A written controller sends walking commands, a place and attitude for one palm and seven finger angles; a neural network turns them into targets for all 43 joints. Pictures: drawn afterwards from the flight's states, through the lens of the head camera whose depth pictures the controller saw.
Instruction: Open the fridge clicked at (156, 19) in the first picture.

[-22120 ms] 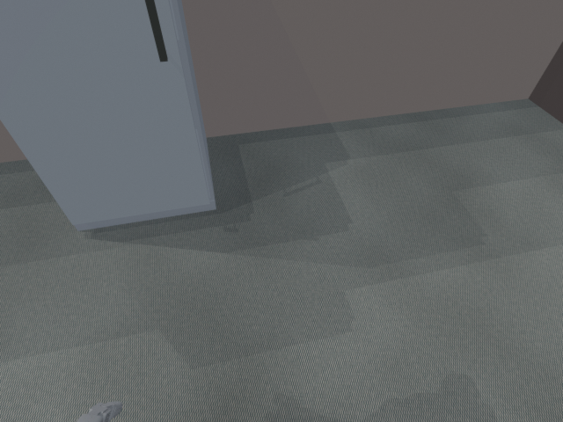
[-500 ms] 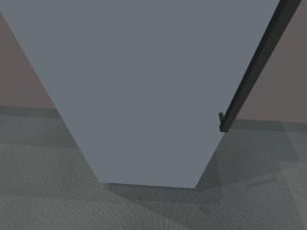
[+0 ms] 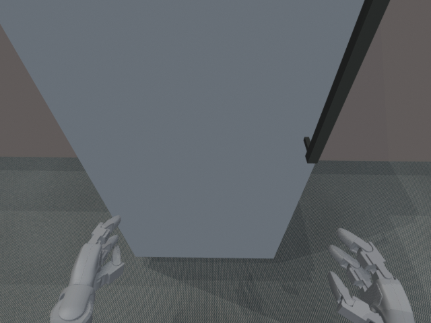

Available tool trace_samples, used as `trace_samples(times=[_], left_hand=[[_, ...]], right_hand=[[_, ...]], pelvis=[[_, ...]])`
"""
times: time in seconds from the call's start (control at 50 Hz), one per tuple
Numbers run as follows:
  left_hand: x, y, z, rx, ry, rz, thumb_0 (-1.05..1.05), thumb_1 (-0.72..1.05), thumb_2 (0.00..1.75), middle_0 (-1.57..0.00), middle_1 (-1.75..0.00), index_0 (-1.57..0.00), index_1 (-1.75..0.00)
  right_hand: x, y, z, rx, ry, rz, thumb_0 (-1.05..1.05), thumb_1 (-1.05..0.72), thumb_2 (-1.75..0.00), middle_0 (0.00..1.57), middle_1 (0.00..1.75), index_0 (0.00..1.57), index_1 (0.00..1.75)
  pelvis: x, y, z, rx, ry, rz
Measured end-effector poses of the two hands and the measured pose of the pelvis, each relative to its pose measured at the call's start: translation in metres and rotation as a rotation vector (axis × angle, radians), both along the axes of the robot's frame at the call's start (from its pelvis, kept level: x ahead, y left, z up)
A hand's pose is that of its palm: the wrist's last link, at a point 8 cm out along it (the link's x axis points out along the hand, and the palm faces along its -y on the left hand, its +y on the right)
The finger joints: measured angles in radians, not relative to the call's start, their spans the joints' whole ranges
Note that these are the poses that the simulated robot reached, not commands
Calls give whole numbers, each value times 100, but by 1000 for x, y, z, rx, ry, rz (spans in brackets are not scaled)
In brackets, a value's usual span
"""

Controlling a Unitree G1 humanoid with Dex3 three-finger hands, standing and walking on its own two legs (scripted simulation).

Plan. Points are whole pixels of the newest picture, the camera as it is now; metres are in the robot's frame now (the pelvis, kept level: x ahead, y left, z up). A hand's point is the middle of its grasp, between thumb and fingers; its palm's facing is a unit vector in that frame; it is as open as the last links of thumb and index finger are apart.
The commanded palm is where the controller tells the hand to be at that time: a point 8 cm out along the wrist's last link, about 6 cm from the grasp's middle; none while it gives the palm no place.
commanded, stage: raise the hand to about handle height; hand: right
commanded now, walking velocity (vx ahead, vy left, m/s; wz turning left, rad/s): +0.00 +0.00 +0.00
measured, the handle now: (340, 71) +0.46 -0.18 +0.26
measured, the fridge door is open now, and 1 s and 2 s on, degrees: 0 0 0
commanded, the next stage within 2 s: move the hooked fingers beside the handle in 1.70 s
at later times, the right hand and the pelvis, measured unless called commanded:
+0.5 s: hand (408, 242) +0.23 -0.26 +0.13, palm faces +0.09 +0.99 -0.09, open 11.4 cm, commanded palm +0.19 -0.29 +0.13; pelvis +0.01 -0.01 +0.02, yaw -1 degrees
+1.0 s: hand out of the picture +0.26 -0.30 +0.20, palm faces +0.06 +0.99 -0.10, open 13.8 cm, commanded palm +0.23 -0.34 +0.22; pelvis +0.01 -0.02 +0.04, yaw -2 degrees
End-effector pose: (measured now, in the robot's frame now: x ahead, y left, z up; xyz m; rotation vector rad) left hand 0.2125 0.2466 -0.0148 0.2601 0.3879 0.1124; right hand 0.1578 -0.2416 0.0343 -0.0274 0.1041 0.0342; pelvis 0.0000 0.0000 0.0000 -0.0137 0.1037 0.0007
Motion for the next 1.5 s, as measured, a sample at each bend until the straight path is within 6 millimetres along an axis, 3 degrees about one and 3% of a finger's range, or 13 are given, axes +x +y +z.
trace_samples(times=[0.06, 0.12, 0.24, 0.34, 0.48, 0.58, 0.7, 0.88, 1.04, 1.2, 1.26, 1.36, 1.5], left_hand=[[11, -3, 0, 34, -12, -35, 1, 91, 90, -20, -30, -20, -30], [11, -14, -10, 40, 16, -69, 1, 91, 90, -20, -30, -20, -30], [-15, -41, -41, -41, 122, -87, 1, 91, 90, -20, -30, -20, -30], [-49, -46, -50, -118, 194, 6, 1, 90, 90, -20, -30, -21, -30], [-73, -29, -43, -71, 235, 60, 1, 90, 90, -20, -30, -21, -30], [-62, -22, -33, -15, 207, 31, 2, 90, 90, -20, -30, -21, -30], [-35, -31, -13, -9, 107, 22, 2, 90, 90, -20, -30, -20, -30], [-5, -61, 8, -57, 27, -62, 1, 90, 90, -20, -30, -21, -30], [-5, -67, 0, -74, 94, -85, 1, 90, 90, -20, -30, -21, -30], [-14, -56, -5, -74, 139, -64, 1, 90, 90, -20, -30, -21, -30], [-16, -49, -8, -77, 155, -51, 1, 90, 90, -20, -30, -21, -30], [-19, -36, -10, -80, 167, -26, 1, 90, 90, -20, -30, -21, -30], [-17, -29, -4, -68, 146, -10, 1, 90, 90, -20, -30, -20, -30]], right_hand=[[-24, -15, -9, 8, 52, -100, 1, -57, -75, 23, 52, 23, 52], [-29, -27, 12, -31, -50, -187, 2, -50, -72, 23, 56, 24, 56], [13, -20, 65, -103, -259, -36, 2, -36, -66, 23, 65, 24, 65], [50, -25, 65, -75, -71, 78, 1, -24, -61, 25, 73, 25, 73], [46, -65, 90, -58, -113, -103, 1, -8, -54, 26, 83, 26, 83], [42, -69, 109, -77, -195, -91, 1, 4, -49, 26, 91, 27, 90], [58, -74, 114, -77, -128, -32, 0, 18, -43, 28, 100, 28, 100], [71, -103, 168, -78, -253, -109, 0, 38, -35, 29, 113, 30, 113], [83, -107, 175, -85, -144, -84, -1, 47, -31, 30, 118, 30, 118], [96, -117, 222, -106, -267, -109, -1, 49, -30, 30, 120, 31, 120], [105, -122, 224, -92, -211, -112, -1, 49, -30, 30, 120, 31, 120], [114, -111, 205, -84, -99, -71, -1, 50, -30, 30, 120, 30, 120], [106, -93, 209, -76, -222, -60, -1, 49, -30, 30, 120, 31, 120]], pelvis=[[-1, 1, -6, 15, 7, -22], [-2, 2, -8, 33, 0, -43], [-6, 0, -6, 51, -21, -60], [-3, -4, 5, 36, -24, -28], [7, -11, 16, 31, -33, -10], [8, -18, 19, 38, -57, -25], [8, -23, 25, 35, -93, -25], [13, -22, 33, 34, -133, -25], [13, -20, 38, 30, -143, -29], [15, -15, 41, 27, -154, -29], [15, -14, 42, 24, -148, -29], [14, -13, 42, 21, -134, -20], [19, -8, 42, 20, -142, -11]])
